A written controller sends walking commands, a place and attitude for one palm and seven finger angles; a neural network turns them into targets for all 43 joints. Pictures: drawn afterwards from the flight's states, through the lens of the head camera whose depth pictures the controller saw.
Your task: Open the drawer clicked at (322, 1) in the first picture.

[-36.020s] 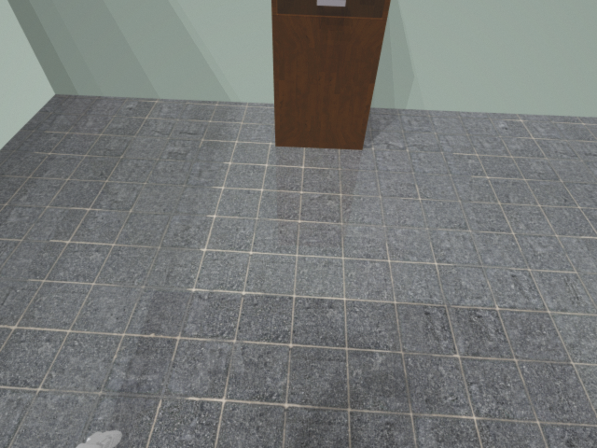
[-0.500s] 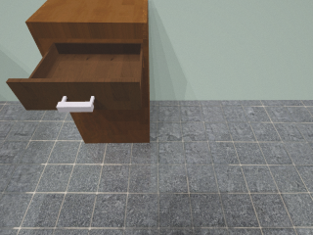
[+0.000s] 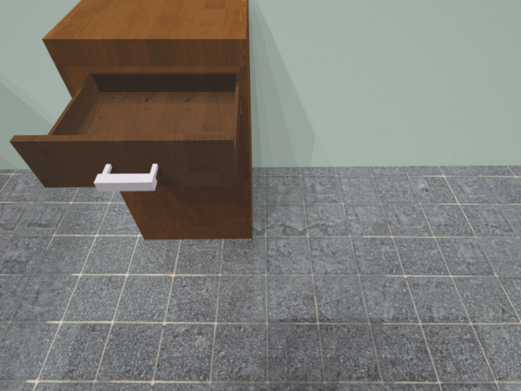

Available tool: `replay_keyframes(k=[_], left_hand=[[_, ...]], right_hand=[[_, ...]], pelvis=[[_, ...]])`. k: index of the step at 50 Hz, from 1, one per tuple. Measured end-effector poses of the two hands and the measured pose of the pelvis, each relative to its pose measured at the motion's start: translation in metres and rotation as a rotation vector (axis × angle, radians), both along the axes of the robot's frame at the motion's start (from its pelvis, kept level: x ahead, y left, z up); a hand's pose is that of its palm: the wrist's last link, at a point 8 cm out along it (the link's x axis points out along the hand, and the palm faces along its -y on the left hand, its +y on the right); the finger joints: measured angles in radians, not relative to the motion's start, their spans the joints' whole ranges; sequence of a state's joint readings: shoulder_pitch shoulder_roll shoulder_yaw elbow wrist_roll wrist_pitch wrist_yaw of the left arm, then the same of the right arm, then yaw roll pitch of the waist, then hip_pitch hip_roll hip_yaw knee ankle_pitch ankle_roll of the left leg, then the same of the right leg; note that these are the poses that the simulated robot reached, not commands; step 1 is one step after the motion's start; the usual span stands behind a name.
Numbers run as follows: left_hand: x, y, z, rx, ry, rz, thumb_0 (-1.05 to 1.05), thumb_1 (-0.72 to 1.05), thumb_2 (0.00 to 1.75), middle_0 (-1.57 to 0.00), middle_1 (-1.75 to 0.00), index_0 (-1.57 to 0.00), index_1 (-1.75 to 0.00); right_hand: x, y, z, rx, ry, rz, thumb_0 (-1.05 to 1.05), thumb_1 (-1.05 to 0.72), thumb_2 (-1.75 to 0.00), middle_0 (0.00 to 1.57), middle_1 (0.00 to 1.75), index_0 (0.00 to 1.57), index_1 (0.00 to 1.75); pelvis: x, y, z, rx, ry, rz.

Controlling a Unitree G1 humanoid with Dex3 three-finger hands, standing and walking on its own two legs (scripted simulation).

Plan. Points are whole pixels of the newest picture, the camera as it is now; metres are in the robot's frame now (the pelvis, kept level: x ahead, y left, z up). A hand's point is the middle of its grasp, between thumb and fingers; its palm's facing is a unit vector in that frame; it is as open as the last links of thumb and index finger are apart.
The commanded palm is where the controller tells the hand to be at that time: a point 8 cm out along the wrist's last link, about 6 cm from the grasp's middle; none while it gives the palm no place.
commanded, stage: look to check the result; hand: left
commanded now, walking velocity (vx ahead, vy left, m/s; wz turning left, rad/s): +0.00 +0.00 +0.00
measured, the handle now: (129, 175) +0.52 +0.32 -0.01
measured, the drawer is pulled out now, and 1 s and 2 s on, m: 0.30 0.30 0.30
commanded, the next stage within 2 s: stand and wait in 0.10 s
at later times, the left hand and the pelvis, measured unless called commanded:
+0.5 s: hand out of the picture +0.03 +0.20 -0.17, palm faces +0.01 -0.97 -0.25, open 7.4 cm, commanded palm none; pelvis +0.01 +0.00 +0.00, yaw +0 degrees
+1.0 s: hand out of the picture +0.05 +0.22 -0.17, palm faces +0.00 -0.96 -0.28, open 7.4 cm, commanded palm none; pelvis +0.01 +0.00 +0.00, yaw +0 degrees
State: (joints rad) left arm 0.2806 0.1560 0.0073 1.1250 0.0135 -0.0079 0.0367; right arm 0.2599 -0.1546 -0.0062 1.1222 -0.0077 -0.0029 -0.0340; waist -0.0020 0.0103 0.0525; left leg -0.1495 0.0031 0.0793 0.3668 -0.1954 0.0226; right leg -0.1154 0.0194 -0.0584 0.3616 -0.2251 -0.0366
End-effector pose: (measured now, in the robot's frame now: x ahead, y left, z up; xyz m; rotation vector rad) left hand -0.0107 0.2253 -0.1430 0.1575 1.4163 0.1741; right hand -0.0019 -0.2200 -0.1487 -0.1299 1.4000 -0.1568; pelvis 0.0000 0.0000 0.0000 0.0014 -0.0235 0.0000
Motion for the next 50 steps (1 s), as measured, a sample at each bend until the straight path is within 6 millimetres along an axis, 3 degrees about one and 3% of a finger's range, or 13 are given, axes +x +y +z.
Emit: replay_keyframes(k=[23, 50], left_hand=[[0.036, 0.018, 0.005, 0.033, -0.059, -0.032, 0.01, 0.91, 0.9, -0.2, -0.3, -0.2, -0.3], [0.057, 0.039, 0.011, 0.068, -0.096, -0.051, 0.01, 0.91, 0.9, -0.2, -0.3, -0.2, -0.3]], right_hand=[[0.019, -0.017, 0.005, -0.041, -0.024, 0.012, 0.0, -0.91, -0.9, 0.2, 0.3, 0.2, 0.3], [0.049, -0.037, 0.014, -0.088, -0.077, 0.047, 0.0, -0.91, -0.9, 0.2, 0.3, 0.21, 0.3]], pelvis=[[0.008, 0.001, 0.001, 0.0, 0.001, -0.002], [0.01, 0.003, 0.003, 0.0, 0.001, 0.002]])
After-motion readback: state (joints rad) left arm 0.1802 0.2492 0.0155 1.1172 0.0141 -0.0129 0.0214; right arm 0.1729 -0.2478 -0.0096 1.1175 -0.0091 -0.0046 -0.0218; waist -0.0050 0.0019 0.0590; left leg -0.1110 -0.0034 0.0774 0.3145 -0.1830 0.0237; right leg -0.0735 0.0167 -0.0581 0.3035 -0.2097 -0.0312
